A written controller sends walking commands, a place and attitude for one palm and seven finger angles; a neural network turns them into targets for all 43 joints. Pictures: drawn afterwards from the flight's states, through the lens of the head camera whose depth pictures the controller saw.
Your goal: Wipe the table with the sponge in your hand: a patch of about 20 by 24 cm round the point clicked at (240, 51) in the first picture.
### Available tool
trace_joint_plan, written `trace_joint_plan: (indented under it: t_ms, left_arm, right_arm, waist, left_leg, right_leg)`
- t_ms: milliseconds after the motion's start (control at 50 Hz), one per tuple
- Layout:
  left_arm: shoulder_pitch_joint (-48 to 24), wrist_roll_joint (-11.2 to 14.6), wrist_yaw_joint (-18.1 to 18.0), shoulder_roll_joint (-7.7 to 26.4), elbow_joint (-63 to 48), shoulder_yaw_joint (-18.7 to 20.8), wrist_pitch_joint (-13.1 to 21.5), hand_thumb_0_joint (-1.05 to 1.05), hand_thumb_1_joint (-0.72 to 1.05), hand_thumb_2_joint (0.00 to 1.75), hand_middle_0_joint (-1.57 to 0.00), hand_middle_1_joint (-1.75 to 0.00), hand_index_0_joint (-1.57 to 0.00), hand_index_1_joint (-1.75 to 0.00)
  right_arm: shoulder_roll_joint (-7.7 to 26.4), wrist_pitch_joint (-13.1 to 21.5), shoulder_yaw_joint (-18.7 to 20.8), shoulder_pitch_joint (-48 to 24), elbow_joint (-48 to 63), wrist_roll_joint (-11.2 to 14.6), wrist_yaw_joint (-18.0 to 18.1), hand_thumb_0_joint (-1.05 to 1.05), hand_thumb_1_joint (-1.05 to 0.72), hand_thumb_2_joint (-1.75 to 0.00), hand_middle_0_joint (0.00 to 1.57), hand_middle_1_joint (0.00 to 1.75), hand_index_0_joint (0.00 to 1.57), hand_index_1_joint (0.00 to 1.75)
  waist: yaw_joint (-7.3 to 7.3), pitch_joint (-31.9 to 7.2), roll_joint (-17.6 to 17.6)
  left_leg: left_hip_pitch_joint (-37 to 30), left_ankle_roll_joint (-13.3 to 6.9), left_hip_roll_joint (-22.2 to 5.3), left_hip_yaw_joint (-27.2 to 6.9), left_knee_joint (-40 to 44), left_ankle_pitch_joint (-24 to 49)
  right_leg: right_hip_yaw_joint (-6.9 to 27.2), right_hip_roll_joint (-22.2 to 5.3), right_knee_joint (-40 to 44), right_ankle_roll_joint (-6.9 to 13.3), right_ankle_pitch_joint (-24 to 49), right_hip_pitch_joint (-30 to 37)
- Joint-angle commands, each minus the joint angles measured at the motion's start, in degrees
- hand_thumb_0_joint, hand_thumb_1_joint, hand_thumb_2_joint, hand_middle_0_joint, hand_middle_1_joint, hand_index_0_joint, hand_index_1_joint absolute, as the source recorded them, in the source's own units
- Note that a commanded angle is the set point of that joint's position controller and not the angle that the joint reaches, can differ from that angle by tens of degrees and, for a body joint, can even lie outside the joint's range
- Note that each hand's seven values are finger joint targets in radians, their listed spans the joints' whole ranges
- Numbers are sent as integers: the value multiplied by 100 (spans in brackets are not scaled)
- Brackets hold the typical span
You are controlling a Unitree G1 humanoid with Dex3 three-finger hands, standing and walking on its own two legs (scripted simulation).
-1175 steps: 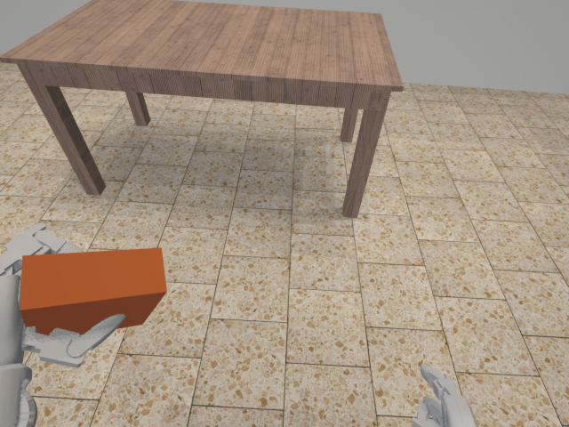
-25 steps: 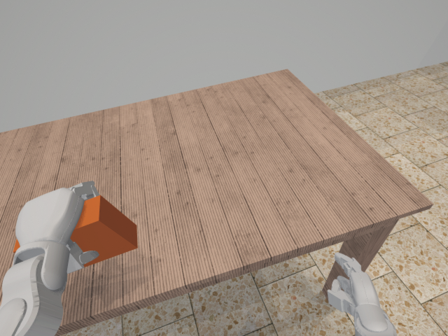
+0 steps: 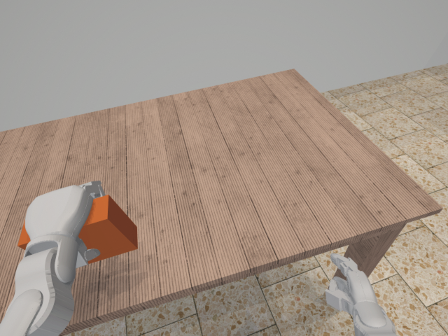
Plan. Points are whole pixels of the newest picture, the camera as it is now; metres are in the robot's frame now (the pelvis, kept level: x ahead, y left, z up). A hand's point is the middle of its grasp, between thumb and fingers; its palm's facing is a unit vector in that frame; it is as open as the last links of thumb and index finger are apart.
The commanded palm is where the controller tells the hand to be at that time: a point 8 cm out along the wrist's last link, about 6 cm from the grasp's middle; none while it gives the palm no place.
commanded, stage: turn the palm down, sponge in hand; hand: left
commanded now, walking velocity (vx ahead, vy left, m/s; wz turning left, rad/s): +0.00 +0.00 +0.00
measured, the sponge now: (90, 239) +0.22 +0.29 +0.07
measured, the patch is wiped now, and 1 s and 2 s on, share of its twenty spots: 0.00 0.00 0.00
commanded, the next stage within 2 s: move the sponge above the wiping area in 0.10 s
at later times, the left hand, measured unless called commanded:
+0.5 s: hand (95, 227) +0.24 +0.27 +0.09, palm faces +0.03 -0.10 -0.99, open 9.3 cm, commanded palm +0.20 +0.27 +0.16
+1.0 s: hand (102, 227) +0.24 +0.27 +0.08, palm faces +0.04 -0.10 -0.99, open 9.3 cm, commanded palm +0.22 +0.27 +0.15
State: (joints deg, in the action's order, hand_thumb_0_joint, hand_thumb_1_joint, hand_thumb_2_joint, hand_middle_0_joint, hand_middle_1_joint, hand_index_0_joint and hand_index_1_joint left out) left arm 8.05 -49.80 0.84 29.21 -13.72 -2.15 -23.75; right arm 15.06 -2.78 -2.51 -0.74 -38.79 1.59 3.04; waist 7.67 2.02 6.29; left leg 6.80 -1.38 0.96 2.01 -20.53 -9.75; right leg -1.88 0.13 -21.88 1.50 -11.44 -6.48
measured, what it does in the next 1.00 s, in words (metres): stands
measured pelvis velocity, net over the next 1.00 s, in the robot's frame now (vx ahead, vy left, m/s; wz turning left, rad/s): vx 0.01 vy -0.01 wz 0.00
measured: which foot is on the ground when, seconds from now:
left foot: down 0.00-1.00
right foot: down 0.00-1.00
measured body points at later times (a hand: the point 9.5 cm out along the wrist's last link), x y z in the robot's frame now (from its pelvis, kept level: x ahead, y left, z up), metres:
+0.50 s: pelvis +0.00 -0.01 +0.00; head -0.01 -0.05 +0.45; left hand +0.23 +0.28 +0.15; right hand +0.26 -0.20 -0.08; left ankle +0.02 +0.10 -0.75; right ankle +0.01 -0.11 -0.75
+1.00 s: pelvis +0.01 -0.01 +0.00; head +0.00 -0.05 +0.45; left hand +0.24 +0.27 +0.14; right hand +0.26 -0.22 -0.09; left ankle +0.02 +0.10 -0.75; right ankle +0.01 -0.11 -0.75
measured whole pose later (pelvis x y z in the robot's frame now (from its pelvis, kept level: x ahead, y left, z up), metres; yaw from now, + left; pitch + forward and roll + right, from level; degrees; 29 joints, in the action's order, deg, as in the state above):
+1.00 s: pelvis +0.01 -0.01 +0.00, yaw +0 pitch -3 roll +0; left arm 5.7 -51.1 -3.0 26.6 -5.4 -4.2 -21.8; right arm 15.1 -1.7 -1.4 0.4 -40.0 2.0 3.5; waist 7.0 1.0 5.7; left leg 7.5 -0.5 0.1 1.7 -21.3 -10.7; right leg -1.9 1.1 -22.5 2.4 -12.3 -7.2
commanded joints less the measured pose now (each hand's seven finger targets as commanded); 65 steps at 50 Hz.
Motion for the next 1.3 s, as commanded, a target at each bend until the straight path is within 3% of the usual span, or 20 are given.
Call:
trace_joint_plan:
  t_ms: [0, 180, 200, 280, 300, 460, 480, 520, 580, 620, 680, 700, 780, 800, 860, 880, 1000, 1080, 1100, 1280]
  left_arm:
    - [-1322, -241, -256, 1227, -1209, 815, 71, 0, 10, 130, -120, -160, -120, -160]
    - [-1354, -262, -312, 1536, -1257, 1109, 99, 0, 10, 130, -120, -160, -120, -160]
    - [-1273, -234, -286, 1166, -1156, 778, 75, 0, 10, 130, -120, -160, -120, -160]
    - [-1492, -279, -277, 1470, -962, 998, 62, 0, 10, 130, -120, -160, -120, -160]
    - [-1412, -231, -258, 995, -948, 587, 79, 0, 10, 130, -120, -160, -120, -160]
    - [-1783, -346, -381, 1261, -597, 765, 253, 0, 10, 130, -120, -160, -120, -160]
    - [-1794, -358, -442, 1611, -675, 1113, 254, 0, 10, 130, -120, -160, -120, -160]
    - [-1701, -329, -454, 1286, -465, 874, 227, 0, 10, 130, -120, -160, -120, -160]
    - [-1532, -260, -485, 1465, -543, 1084, 171, 0, 10, 130, -120, -160, -120, -160]
    - [-1518, -229, -431, 1063, -478, 690, 140, 0, 10, 130, -120, -160, -120, -160]
    - [-1481, -259, -409, 1244, -597, 826, 126, 0, 10, 130, -120, -160, -120, -160]
    - [-1460, -228, -388, 827, -636, 447, 141, 0, 10, 130, -120, -160, -120, -160]
    - [-1615, -334, -492, 1375, -567, 910, 239, 0, 10, 130, -120, -160, -120, -160]
    - [-1646, -357, -502, 1060, -530, 639, 236, 0, 10, 130, -120, -160, -120, -160]
    - [-1516, -328, -616, 1045, -515, 677, 314, 0, 10, 130, -120, -160, -120, -160]
    - [-1665, -344, -667, 1316, -519, 914, 290, 0, 10, 130, -120, -160, -120, -160]
    - [-1624, -327, -652, 875, -310, 522, 130, 0, 10, 130, -120, -160, -120, -160]
    - [-1720, -397, -580, 1001, -392, 548, 105, 0, 10, 130, -120, -160, -120, -160]
    - [-1689, -368, -557, 570, -434, 158, 116, 0, 10, 130, -120, -160, -120, -160]
    - [-1977, -612, -817, 945, -195, 485, 95, 0, 10, 130, -120, -160, -120, -160]
  right_arm:
    - [490, 370, 130, -1365, 1093, 3, 50, 0, -90, -90, 20, 30, 20, 30]
    - [526, 379, 150, -1426, 1040, 2, 55, 0, -90, -90, 20, 30, 20, 30]
    - [486, 393, 151, -1359, 1073, 7, 61, 0, -90, -90, 20, 30, 20, 30]
    - [533, 374, 144, -1418, 1007, 25, 80, 0, -90, -90, 20, 30, 20, 30]
    - [486, 400, 158, -1305, 1055, 34, 81, 0, -90, -90, 20, 30, 20, 30]
    - [522, 415, 194, -1219, 959, 11, 128, 0, -90, -90, 20, 30, 20, 30]
    - [546, 444, 180, -1284, 955, 5, 131, 0, -90, -90, 20, 30, 20, 30]
    - [510, 442, 185, -1200, 939, 32, 115, 0, -90, -90, 20, 30, 20, 30]
    - [557, 423, 210, -1274, 953, 35, 92, 0, -90, -90, 20, 30, 20, 30]
    - [523, 442, 209, -1195, 984, 63, 69, 0, -90, -90, 20, 30, 20, 30]
    - [571, 432, 206, -1298, 992, 51, 66, 0, -90, -90, 20, 30, 20, 30]
    - [524, 450, 230, -1199, 1044, 56, 74, 0, -90, -90, 20, 30, 20, 30]
    - [585, 441, 243, -1201, 958, 38, 96, 0, -90, -90, 20, 30, 20, 30]
    - [538, 456, 236, -1151, 999, 33, 101, 0, -90, -90, 20, 30, 20, 30]
    - [534, 455, 291, -1089, 967, 39, 97, 0, -90, -90, 20, 30, 20, 30]
    - [562, 473, 262, -1173, 939, 34, 108, 0, -90, -90, 20, 30, 20, 30]
    - [537, 450, 267, -1171, 952, 57, 93, 0, -90, -90, 20, 30, 20, 30]
    - [553, 421, 240, -1277, 948, 57, 74, 0, -90, -90, 20, 30, 20, 30]
    - [506, 434, 250, -1181, 993, 67, 69, 0, -90, -90, 20, 30, 20, 30]
    - [538, 356, 263, -1220, 894, 38, 41, 0, -90, -90, 20, 30, 20, 30]
  waist:
    - [38, -1250, -109]
    - [67, -1222, -164]
    - [21, -1212, -153]
    - [21, -1064, -239]
    - [-55, -1152, -205]
    - [-15, -1277, -228]
    - [48, -1339, -164]
    - [-19, -1321, -291]
    - [43, -1271, -152]
    - [-58, -1269, -213]
    - [5, -1259, -239]
    - [-70, -1305, -212]
    - [-20, -1239, -340]
    - [-34, -1359, -320]
    - [-23, -1393, -275]
    - [-6, -1343, -309]
    - [-52, -1347, -243]
    - [-27, -1308, -255]
    - [-105, -1393, -186]
    - [18, -1427, -315]
  left_leg:
    - [-327, -91, 45, -584, 192, 975]
    - [-363, -67, 55, -654, 205, 994]
    - [-353, -94, 52, -564, 155, 1015]
    - [-323, -70, 83, -610, 203, 784]
    - [-313, -96, 59, -516, 159, 833]
    - [-353, -84, 103, -531, 168, 822]
    - [-376, -82, 117, -567, 164, 797]
    - [-321, -74, 95, -497, 117, 923]
    - [-314, -71, 107, -527, 113, 969]
    - [-280, -73, 81, -497, 91, 1024]
    - [-337, -76, 110, -557, 68, 1015]
    - [-330, -115, 81, -459, 33, 1039]
    - [-333, -99, 105, -544, 45, 957]
    - [-327, -114, 99, -473, 24, 983]
    - [-351, -90, 88, -495, 29, 1096]
    - [-358, -82, 95, -521, 47, 1016]
    - [-343, -101, 86, -455, 8, 1075]
    - [-368, -75, 111, -543, 51, 1035]
    - [-356, -107, 84, -459, 24, 1079]
    - [-314, -52, 91, -548, 99, 1027]
  right_leg:
    - [663, 57, 325, 325, 479, 278]
    - [886, 103, 375, 368, 498, 274]
    - [687, 45, 347, 319, 555, 257]
    - [923, 102, 454, 354, 282, 121]
    - [669, 43, 393, 297, 384, 193]
    - [731, 22, 440, 294, 391, 217]
    - [936, 85, 445, 358, 345, 265]
    - [749, 26, 394, 299, 528, 250]
    - [903, 60, 381, 344, 623, 278]
    - [711, 12, 340, 290, 731, 236]
    - [857, 66, 347, 331, 713, 189]
    - [653, 27, 292, 283, 815, 212]
    - [892, 80, 352, 324, 681, 139]
    - [672, 34, 305, 288, 733, 198]
    - [701, 13, 286, 275, 883, 233]
    - [870, 82, 318, 330, 787, 209]
    - [682, 47, 292, 300, 911, 194]
    - [832, 94, 325, 339, 783, 118]
    - [629, 60, 274, 297, 873, 155]
    - [813, 136, 286, 368, 749, 149]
